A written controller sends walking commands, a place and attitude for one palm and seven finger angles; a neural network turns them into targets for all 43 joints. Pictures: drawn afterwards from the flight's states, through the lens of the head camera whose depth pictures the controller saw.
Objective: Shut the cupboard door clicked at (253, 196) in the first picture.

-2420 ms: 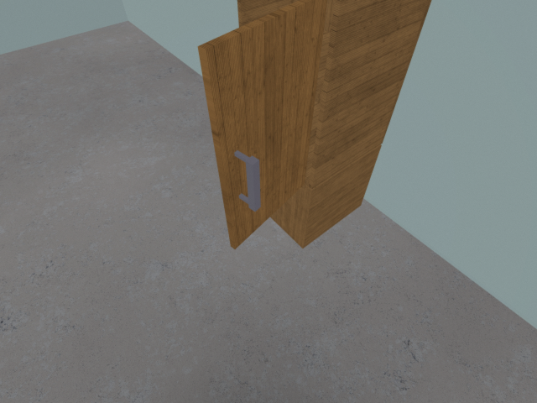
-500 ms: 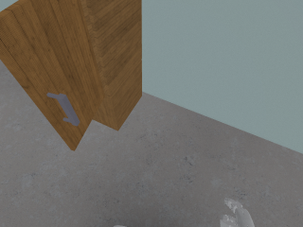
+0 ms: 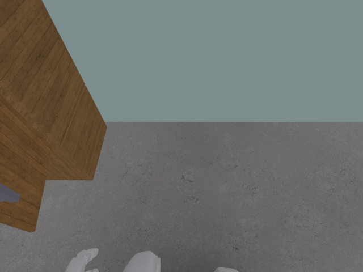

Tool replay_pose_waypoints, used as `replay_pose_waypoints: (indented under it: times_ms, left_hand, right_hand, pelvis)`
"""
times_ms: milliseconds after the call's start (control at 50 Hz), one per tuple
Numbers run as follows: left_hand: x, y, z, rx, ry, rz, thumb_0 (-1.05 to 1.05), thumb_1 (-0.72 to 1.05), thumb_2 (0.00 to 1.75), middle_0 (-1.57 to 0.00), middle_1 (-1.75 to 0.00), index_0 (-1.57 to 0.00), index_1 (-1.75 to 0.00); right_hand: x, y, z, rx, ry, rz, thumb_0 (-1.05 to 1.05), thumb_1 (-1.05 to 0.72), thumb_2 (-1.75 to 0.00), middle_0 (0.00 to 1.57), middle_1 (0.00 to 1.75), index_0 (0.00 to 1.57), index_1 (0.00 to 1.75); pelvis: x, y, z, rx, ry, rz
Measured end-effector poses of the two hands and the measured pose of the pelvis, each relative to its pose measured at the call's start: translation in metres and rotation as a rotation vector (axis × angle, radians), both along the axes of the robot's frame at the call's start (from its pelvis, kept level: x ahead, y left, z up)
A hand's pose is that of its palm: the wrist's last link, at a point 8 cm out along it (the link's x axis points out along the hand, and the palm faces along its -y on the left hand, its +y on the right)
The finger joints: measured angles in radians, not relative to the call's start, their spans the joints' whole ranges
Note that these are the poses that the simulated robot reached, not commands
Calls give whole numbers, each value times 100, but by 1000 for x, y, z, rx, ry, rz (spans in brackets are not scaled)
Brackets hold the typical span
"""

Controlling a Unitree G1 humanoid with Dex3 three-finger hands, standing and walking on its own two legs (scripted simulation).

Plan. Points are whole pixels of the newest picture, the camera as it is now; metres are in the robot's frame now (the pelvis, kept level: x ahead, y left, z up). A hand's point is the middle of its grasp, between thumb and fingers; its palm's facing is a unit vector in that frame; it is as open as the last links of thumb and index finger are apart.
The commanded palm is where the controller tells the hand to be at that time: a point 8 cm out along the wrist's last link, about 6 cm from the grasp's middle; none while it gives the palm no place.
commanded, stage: walk around to get in front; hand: left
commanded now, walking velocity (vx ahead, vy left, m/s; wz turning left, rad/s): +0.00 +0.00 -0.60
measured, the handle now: out of the picture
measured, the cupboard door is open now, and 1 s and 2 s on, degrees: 100 100 100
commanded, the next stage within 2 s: none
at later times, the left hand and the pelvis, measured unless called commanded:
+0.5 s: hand (120, 258) +0.16 +0.17 -0.15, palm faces -0.30 -0.93 -0.22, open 7.3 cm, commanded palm none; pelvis +0.01 +0.00 +0.01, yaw -19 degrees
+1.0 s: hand (144, 234) +0.22 +0.12 -0.17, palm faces -0.53 -0.83 -0.19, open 7.3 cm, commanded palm none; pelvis +0.03 +0.00 +0.01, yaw -36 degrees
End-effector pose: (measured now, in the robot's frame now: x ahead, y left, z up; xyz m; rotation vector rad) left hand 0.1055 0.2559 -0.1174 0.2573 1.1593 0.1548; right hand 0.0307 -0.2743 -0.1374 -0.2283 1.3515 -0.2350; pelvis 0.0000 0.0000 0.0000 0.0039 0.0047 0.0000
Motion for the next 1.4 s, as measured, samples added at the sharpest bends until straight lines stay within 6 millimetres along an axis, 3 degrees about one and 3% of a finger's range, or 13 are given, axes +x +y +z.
replay_pose_waypoints:
  times_ms: [180, 240, 340, 460, 560, 600, 760, 860, 920, 1100, 1240, 1320, 1400]
  left_hand:
    - [13, -7, -20, -79, 38, -78, 0, 91, 90, -21, -30, -21, -30]
    - [22, -3, -25, -96, 48, -100, 1, 91, 90, -20, -30, -21, -30]
    - [35, -5, -13, -100, 58, -140, 1, 91, 90, -20, -30, -20, -30]
    - [54, -27, -5, -65, 85, -241, 1, 91, 90, -20, -29, -20, -30]
    - [74, -56, -9, -14, 44, -331, 1, 91, 90, -20, -30, -20, -30]
    - [76, -64, -6, -4, 44, -347, 1, 91, 90, -20, -30, -20, -30]
    - [79, -80, -7, -18, 91, -415, 0, 91, 90, -20, -30, -21, -30]
    - [96, -80, -21, -47, 111, -459, 1, 91, 90, -20, -30, -21, -30]
    - [112, -82, -27, -60, 112, -489, 1, 91, 90, -20, -30, -21, -30]
    - [153, -117, -6, -60, 83, -621, 1, 91, 90, -20, -29, -20, -30]
    - [172, -176, -6, -16, 17, -781, 1, 91, 90, -20, -29, -20, -30]
    - [167, -197, -1, 0, 5, -819, 0, 91, 90, -20, -30, -20, -30]
    - [160, -205, -1, -1, 40, -847, 0, 91, 90, -20, -30, -20, -30]
  right_hand:
    - [19, 28, 15, -4, -169, -69, 1, -90, -90, 20, 29, 20, 30]
    - [11, 40, 17, -12, -176, -77, 1, -90, -90, 20, 29, 20, 30]
    - [-13, 50, 26, 7, -121, -123, 1, -90, -90, 20, 30, 21, 30]
    - [-46, 40, 17, 36, -90, -242, 1, -90, -90, 20, 30, 21, 30]
    - [-79, 15, -8, 52, -50, -345, 1, -90, -90, 20, 30, 21, 30]
    - [-85, 6, -9, 40, -28, -372, 1, -90, -90, 20, 30, 21, 30]
    - [-69, -12, 13, -15, -124, -434, 1, -91, -90, 20, 29, 20, 30]
    - [-53, -5, 22, -57, -201, -465, 1, -91, -90, 20, 29, 20, 30]
    - [-55, 6, 25, -75, -213, -473, 1, -90, -90, 20, 29, 20, 30]
    - [-103, 35, 28, -27, -122, -597, 1, -90, -90, 20, 30, 21, 30]
    - [-166, 35, -3, 24, -72, -762, 1, -90, -90, 20, 30, 21, 30]
    - [-187, 27, -6, 15, -27, -825, 1, -90, -90, 20, 30, 20, 30]
    - [-185, 16, 6, -13, -67, -855, 1, -91, -90, 20, 29, 20, 30]
  pelvis:
    - [5, 17, -3, -14, 12, -110]
    - [6, 22, -4, -21, 16, -148]
    - [10, 20, 10, -28, 24, -215]
    - [12, 7, 11, -30, 26, -302]
    - [9, -13, -6, -1, 19, -371]
    - [8, -15, -4, -6, 13, -389]
    - [12, -17, 6, 8, 13, -480]
    - [22, -8, 1, -3, 23, -543]
    - [27, -3, -2, -8, 25, -579]
    - [31, -11, 13, -30, 36, -697]
    - [19, -36, -5, 3, 25, -796]
    - [15, -40, -3, -4, 14, -840]
    - [16, -45, 4, 6, 8, -884]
